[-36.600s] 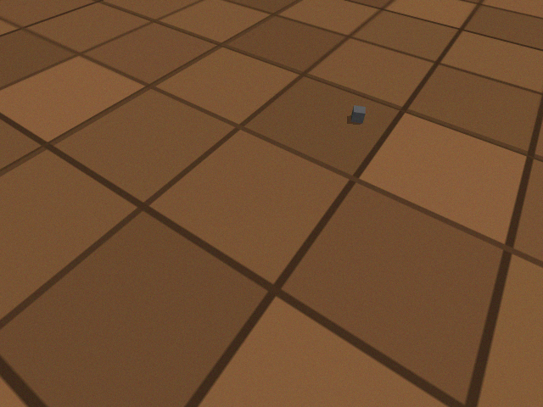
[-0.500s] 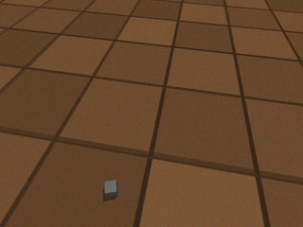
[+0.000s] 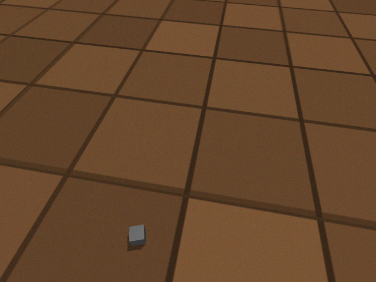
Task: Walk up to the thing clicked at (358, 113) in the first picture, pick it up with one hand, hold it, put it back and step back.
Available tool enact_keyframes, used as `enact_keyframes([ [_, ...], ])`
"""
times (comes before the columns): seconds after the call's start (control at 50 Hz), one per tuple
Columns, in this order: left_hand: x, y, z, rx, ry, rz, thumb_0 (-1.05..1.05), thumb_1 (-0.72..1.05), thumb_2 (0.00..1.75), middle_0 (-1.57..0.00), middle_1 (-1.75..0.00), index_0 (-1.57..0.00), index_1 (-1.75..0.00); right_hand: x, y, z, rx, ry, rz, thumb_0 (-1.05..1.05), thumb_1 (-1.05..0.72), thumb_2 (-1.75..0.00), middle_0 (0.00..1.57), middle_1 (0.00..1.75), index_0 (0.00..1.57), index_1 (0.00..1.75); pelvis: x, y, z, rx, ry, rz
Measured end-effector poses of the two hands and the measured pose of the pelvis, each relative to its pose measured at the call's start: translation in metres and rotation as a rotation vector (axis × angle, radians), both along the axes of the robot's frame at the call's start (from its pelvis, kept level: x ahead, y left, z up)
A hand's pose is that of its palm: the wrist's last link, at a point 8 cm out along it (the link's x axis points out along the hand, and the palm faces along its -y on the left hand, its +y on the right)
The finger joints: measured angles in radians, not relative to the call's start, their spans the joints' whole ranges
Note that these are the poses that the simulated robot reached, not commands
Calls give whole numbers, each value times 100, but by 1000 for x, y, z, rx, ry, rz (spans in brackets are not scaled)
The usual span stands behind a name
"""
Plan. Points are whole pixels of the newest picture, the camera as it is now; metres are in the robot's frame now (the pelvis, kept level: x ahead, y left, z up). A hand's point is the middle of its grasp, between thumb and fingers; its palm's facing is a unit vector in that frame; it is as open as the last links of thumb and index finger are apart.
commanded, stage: stand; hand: left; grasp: from above
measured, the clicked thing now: (137, 235) +0.43 +0.26 -0.75
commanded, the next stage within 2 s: step back in 0.50 s
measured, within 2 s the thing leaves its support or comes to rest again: neither
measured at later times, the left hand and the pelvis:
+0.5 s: hand out of the picture +0.08 +0.25 -0.16, palm faces +0.01 -0.94 -0.34, open 7.4 cm; pelvis +0.00 +0.00 +0.00, yaw +0 degrees
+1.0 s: hand out of the picture +0.07 +0.30 -0.18, palm faces -0.06 -0.93 -0.36, open 7.4 cm; pelvis -0.07 +0.05 -0.02, yaw -1 degrees
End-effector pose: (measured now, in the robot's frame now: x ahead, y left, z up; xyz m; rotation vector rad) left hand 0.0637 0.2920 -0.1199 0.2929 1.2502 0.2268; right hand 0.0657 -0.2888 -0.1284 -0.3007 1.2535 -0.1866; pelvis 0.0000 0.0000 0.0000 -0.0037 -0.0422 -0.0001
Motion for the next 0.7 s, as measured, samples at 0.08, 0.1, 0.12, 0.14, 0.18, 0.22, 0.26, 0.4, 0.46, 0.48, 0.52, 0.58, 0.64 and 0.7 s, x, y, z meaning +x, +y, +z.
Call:
enact_keyframes([
  [0.08, 1, 0, 0, 1, 2, -1, 0, 90, 90, -20, -30, -20, -30, 0, -1, 0, 0, 3, 0, 1, -90, -90, 20, 30, 20, 30, 1, -1, 0, 1, 1, 0],
  [0.1, 1, 0, 0, 1, 2, -1, 0, 90, 90, -20, -30, -20, -30, 0, -1, 0, 0, 3, 0, 1, -90, -90, 20, 30, 20, 30, 1, -1, 0, 0, 1, 0],
  [0.12, 1, 0, 0, 1, 3, -1, 0, 90, 90, -20, -30, -20, -30, 0, -1, 0, 0, 4, 0, 1, -90, -90, 20, 30, 20, 30, 1, -1, 0, 1, 1, 0],
  [0.14, 1, 0, 0, 1, 3, -1, 0, 90, 90, -20, -30, -20, -30, 0, -2, 0, 0, 4, 1, 1, -90, -90, 20, 30, 20, 30, 2, -1, 0, 1, 2, 0],
  [0.18, 2, 0, 0, 2, 2, -2, 0, 90, 90, -20, -30, -20, -30, 0, -2, 0, 0, 5, 1, 1, -90, -90, 20, 30, 20, 30, 2, -1, 0, 1, 2, 0],
  [0.22, 2, 0, 0, 2, 1, -3, 0, 90, 90, -20, -30, -20, -30, 1, -2, 0, 0, 5, 2, 1, -90, -90, 20, 30, 20, 30, 2, -2, 0, 1, 2, 0],
  [0.26, 3, 0, 1, 2, 0, -3, 0, 90, 90, -20, -30, -20, -30, 1, -2, 0, 0, 4, 2, 1, -90, -90, 20, 30, 20, 30, 3, -2, 0, 1, 2, 0],
  [0.4, 5, -1, 1, 2, -7, -7, 0, 90, 90, -20, -30, -20, -30, 3, -4, 1, -1, -2, 4, 1, -90, -90, 20, 30, 20, 30, 3, -2, 0, 1, 1, 0],
  [0.46, 6, -1, 1, 2, -11, -9, 0, 90, 90, -20, -30, -20, -30, 3, -4, 1, -2, -5, 5, 1, -90, -90, 20, 30, 20, 30, 3, -3, 0, 1, 1, 0],
  [0.48, 6, -1, 2, 2, -13, -9, 0, 90, 90, -20, -30, -20, -30, 3, -4, 2, -3, -6, 5, 1, -90, -90, 20, 30, 20, 30, 3, -3, 0, 1, 1, 0],
  [0.52, 7, 0, 1, 0, -17, -4, 0, 90, 90, -20, -30, -20, -30, 3, -5, 1, -1, -7, 2, 1, -90, -90, 20, 30, 20, 30, 2, -3, 0, 0, 4, 1],
  [0.58, 7, 5, 0, 10, -25, 5, 0, 90, 90, -20, -30, -20, -30, 4, -9, 0, -5, -11, -7, 1, -90, -90, 20, 30, 20, 30, -7, -2, -4, -6, 9, 4],
  [0.64, 5, 14, -2, 26, -29, -2, 0, 90, 90, -20, -30, -20, -30, 1, -13, -1, -22, -13, -8, 1, -90, -90, 20, 30, 20, 30, -20, 2, -8, -12, 13, 6],
  [0.7, 5, 26, -6, 38, -34, -22, 0, 90, 90, -20, -30, -20, -30, -7, -14, -1, -46, -6, -9, 1, -90, -90, 20, 30, 20, 30, -30, 11, -12, -8, 13, 5],
])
